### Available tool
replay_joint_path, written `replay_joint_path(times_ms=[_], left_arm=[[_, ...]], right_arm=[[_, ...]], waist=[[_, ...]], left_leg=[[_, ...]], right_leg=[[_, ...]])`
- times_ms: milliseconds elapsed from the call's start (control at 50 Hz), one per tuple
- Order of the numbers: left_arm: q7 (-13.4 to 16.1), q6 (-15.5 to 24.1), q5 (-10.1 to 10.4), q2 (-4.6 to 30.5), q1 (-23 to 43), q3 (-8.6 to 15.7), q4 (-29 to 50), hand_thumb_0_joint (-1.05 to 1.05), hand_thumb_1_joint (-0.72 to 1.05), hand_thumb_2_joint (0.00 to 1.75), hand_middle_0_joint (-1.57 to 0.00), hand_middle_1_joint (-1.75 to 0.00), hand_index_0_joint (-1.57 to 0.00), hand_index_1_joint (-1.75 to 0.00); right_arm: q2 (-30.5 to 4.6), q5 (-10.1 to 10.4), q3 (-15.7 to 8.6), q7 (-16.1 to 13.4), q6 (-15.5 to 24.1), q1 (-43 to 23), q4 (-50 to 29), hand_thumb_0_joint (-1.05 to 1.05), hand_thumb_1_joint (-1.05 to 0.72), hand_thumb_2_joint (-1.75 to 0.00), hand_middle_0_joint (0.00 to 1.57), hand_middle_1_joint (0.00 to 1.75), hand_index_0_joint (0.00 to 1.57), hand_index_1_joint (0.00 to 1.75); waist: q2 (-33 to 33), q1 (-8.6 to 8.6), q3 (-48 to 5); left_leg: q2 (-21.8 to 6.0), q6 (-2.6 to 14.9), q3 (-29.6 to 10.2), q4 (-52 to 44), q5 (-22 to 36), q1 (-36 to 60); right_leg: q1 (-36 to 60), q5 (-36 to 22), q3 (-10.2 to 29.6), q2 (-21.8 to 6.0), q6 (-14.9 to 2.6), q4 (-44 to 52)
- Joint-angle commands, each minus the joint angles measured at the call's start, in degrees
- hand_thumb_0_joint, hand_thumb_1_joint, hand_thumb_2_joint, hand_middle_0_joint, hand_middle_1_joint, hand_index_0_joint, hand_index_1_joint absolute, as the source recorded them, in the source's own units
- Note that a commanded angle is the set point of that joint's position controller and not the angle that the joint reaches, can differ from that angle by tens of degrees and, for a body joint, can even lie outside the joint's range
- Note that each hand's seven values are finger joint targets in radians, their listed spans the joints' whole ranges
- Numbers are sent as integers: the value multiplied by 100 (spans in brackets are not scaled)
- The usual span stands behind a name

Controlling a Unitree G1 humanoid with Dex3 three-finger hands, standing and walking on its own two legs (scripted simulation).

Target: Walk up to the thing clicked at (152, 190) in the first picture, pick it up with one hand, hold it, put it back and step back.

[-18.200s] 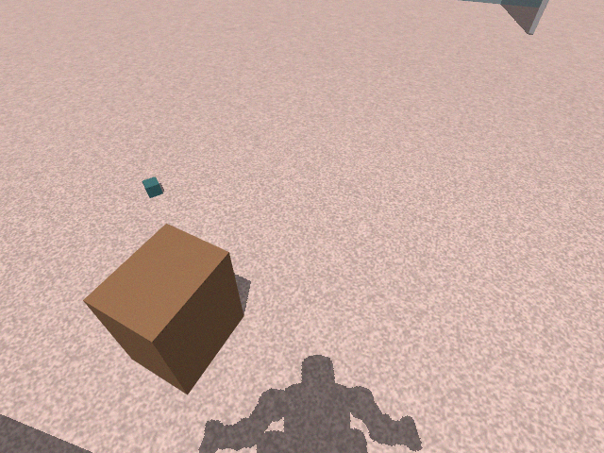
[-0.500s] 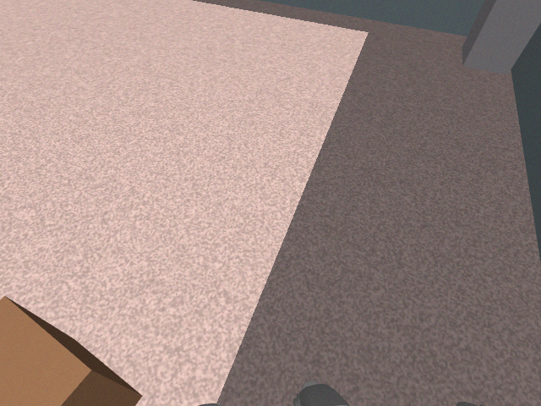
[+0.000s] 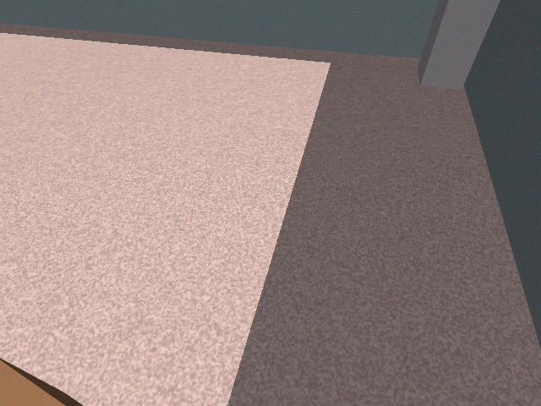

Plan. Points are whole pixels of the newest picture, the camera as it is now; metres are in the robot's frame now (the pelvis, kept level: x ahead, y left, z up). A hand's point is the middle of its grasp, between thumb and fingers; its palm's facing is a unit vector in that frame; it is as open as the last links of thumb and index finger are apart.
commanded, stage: walk up
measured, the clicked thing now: out of the picture -0.17 +1.40 -0.72
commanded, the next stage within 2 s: stand in 0.66 s
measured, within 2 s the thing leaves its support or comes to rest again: neither
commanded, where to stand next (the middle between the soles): +0.09 +0.02 m, yaw +1 degrees
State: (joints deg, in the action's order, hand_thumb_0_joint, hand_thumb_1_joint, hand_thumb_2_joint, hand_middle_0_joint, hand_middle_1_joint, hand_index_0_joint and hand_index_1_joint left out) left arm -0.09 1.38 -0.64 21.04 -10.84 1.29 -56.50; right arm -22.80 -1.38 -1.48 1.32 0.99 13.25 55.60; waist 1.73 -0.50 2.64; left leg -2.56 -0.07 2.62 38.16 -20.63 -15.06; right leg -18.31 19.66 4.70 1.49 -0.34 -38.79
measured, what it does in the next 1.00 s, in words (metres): stands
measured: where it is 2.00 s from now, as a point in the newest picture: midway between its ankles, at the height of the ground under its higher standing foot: outside the picture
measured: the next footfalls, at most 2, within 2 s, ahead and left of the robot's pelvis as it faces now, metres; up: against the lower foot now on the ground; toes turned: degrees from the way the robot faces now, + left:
none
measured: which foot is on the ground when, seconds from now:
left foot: down 0.00-1.00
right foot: down 0.00-1.00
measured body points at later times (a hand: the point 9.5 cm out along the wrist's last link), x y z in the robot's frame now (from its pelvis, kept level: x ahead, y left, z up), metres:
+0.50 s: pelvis +0.02 +0.00 +0.02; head +0.04 -0.01 +0.46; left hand +0.14 +0.29 -0.10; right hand +0.11 -0.32 -0.12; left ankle +0.00 +0.13 -0.72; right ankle +0.04 -0.13 -0.72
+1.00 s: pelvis +0.02 +0.00 +0.03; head +0.04 +0.00 +0.48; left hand +0.12 +0.30 -0.11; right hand +0.09 -0.30 -0.11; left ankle +0.00 +0.13 -0.72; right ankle +0.04 -0.13 -0.72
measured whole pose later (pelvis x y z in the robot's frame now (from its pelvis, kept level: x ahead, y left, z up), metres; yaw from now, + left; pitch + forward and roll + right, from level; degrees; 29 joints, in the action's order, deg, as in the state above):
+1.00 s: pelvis +0.02 +0.00 +0.03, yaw -1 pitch -2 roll +0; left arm 0.2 1.0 -0.3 19.5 -3.1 0.3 -65.9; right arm -20.2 -1.0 -1.2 0.7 0.7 4.6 65.9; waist -0.1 -1.0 3.8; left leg -1.8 -0.9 3.7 18.7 -11.6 -5.3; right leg -8.9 8.9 5.6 0.4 1.3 -19.5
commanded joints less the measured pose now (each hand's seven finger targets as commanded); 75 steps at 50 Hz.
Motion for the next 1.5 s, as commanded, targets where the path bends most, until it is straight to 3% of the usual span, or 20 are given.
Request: replay_joint_path(times_ms=[0,20,60,100,120,140,180,240,360,500,620,640,680,700,820,940,1120,1480], left_arm=[[48,207,-5,1218,81,311,127,0,90,90,-20,-30,-20,-30],[61,245,9,1277,156,305,114,0,90,90,-20,-30,-20,-30],[77,257,38,1425,545,284,131,0,90,90,-20,-30,-20,-30],[87,248,70,1263,685,214,109,0,90,90,-20,-30,-20,-30],[96,246,98,1178,665,200,42,0,90,90,-20,-30,-20,-30],[106,248,100,1168,556,188,-49,0,90,90,-20,-30,-20,-30],[124,251,100,1212,585,191,-119,0,90,90,-20,-30,-20,-30],[143,213,115,1155,649,163,-207,0,90,90,-20,-30,-20,-30],[142,142,71,1112,843,113,-352,0,90,90,-20,-30,-20,-30],[139,156,35,1173,1026,124,-420,0,90,90,-20,-30,-20,-30],[123,149,21,1108,1121,132,-422,0,90,90,-20,-30,-20,-30],[110,130,50,1126,1186,117,-497,0,90,90,-20,-30,-20,-30],[100,106,56,1074,1120,127,-524,0,90,90,-20,-30,-20,-30],[99,98,66,1070,1007,120,-554,0,90,90,-20,-30,-20,-30],[92,65,31,1057,1082,125,-583,0,90,90,-20,-30,-20,-30],[80,53,29,1019,998,123,-615,0,90,90,-20,-30,-20,-30],[64,45,13,1030,911,100,-630,0,90,90,-20,-30,-20,-30],[80,85,18,1078,718,70,-577,0,90,90,-20,-30,-20,-30]], right_arm=[[-1205,35,-228,-64,116,-672,-370,0,-90,-90,20,30,20,30],[-1123,61,-200,-63,131,-596,-304,0,-90,-90,20,30,20,30],[-1063,64,-173,-67,144,-329,-107,0,-90,-90,20,30,20,30],[-1153,75,-202,-84,186,-265,46,0,-90,-90,20,30,20,30],[-1181,87,-204,-95,199,-396,66,0,-90,-90,20,30,20,30],[-1174,112,-199,-100,203,-550,54,0,-90,-90,20,30,20,30],[-1122,143,-198,-126,191,-488,122,0,-90,-90,20,30,20,30],[-1106,147,-211,-149,168,-559,206,0,-90,-90,20,30,20,30],[-1065,115,-252,-142,76,-944,310,0,-90,-90,20,30,20,30],[-986,116,-207,-99,44,-1138,406,0,-90,-90,20,30,20,30],[-1000,100,-222,-89,50,-1098,510,0,-90,-90,20,30,20,30],[-949,90,-187,-109,55,-1191,489,0,-90,-90,20,30,20,30],[-1008,94,-199,-126,63,-1228,495,0,-90,-90,20,30,20,30],[-1020,100,-199,-131,64,-1288,517,0,-90,-90,20,30,20,30],[-990,80,-196,-141,64,-1201,614,0,-90,-90,20,30,20,30],[-937,71,-173,-157,104,-1157,651,0,-90,-90,20,30,20,30],[-949,54,-185,-152,88,-1109,646,0,-90,-90,20,30,20,30],[-939,78,-167,-121,71,-1047,621,0,-90,-90,20,30,20,30]], waist=[[-185,190,195],[-310,125,69],[-289,-102,-66],[-109,-141,-304],[-37,-53,-362],[-79,34,-479],[-278,-8,-734],[-212,-18,-830],[-182,-26,-478],[-349,-42,-393],[-427,-73,-531],[-454,-94,-506],[-346,-47,-626],[-327,6,-629],[-187,-42,-684],[-65,-12,-709],[-144,-20,-373],[-244,-19,-486]], left_leg=[[-644,438,-851,-1402,-902,-772],[-369,312,-540,-981,-273,-549],[-217,214,-320,-940,14,-13],[-433,308,-470,-1334,634,533],[-571,344,-569,-1391,1095,453],[-627,394,-562,-1312,1447,508],[-598,371,-378,-1216,2047,657],[-622,361,-322,-1309,2346,867],[-576,352,-219,-1507,1241,888],[-489,243,-140,-1614,1034,995],[-504,212,-132,-1810,980,1135],[-564,154,-378,-2022,1437,991],[-595,145,-367,-2046,1674,1011],[-564,138,-343,-2032,1673,1185],[-568,106,-388,-2230,1328,1105],[-626,87,-411,-2280,1802,1184],[-571,94,-480,-2400,1043,996],[-539,122,-536,-2303,1350,1053]], right_leg=[[475,8,650,-324,-365,1120],[420,-331,1095,-557,-464,1354],[80,-372,1428,-878,-544,1541],[82,-1436,909,-656,-358,1195],[345,-1866,612,-472,-274,1005],[530,-2152,506,-458,-240,970],[837,-2663,537,-561,-245,900],[871,-2830,474,-565,-215,833],[563,-2187,552,-546,-236,1194],[529,-2112,788,-648,-222,1592],[693,-2001,790,-635,-214,1786],[868,-2381,607,-660,-130,1804],[1098,-2613,527,-661,-75,1785],[980,-2561,529,-664,-69,1866],[1130,-2164,459,-695,-64,2043],[1207,-2444,395,-728,-60,1994],[932,-1671,371,-732,-34,2253],[1046,-1852,321,-791,-41,2257]])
